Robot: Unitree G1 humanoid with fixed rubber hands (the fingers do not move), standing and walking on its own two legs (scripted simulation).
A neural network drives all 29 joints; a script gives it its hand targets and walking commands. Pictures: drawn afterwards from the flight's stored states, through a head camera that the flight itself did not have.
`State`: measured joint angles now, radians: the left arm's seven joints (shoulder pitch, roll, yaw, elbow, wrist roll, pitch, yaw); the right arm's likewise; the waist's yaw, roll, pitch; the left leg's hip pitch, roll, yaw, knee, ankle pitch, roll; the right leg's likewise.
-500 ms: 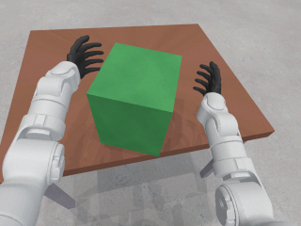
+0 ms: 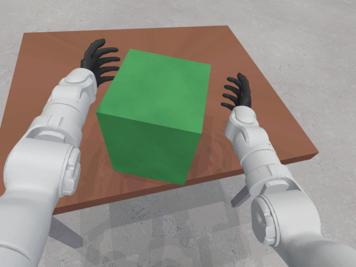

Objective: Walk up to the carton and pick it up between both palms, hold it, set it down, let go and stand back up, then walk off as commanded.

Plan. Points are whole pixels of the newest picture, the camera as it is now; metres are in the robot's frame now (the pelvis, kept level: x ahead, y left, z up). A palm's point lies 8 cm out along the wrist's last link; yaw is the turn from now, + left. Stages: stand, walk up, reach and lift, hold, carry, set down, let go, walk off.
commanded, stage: reach and lift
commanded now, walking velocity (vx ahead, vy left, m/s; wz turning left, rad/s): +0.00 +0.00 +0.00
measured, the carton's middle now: (158, 121) +0.45 -0.02 +0.02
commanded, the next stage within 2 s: none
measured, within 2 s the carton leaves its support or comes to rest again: neither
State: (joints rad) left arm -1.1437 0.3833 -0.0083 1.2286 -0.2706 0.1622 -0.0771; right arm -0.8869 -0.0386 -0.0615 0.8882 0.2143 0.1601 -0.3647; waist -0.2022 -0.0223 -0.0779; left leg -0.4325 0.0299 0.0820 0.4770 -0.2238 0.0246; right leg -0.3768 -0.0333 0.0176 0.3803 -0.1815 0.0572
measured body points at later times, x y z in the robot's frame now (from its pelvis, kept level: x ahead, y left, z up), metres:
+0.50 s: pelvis -0.01 +0.00 -0.01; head +0.12 +0.05 +0.42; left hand +0.52 +0.14 +0.03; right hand +0.42 -0.20 +0.04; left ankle +0.00 +0.10 -0.74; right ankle -0.01 -0.16 -0.74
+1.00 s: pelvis -0.01 +0.00 -0.01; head +0.10 +0.05 +0.42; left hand +0.51 +0.11 +0.05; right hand +0.42 -0.17 +0.04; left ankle +0.00 +0.10 -0.74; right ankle -0.01 -0.16 -0.74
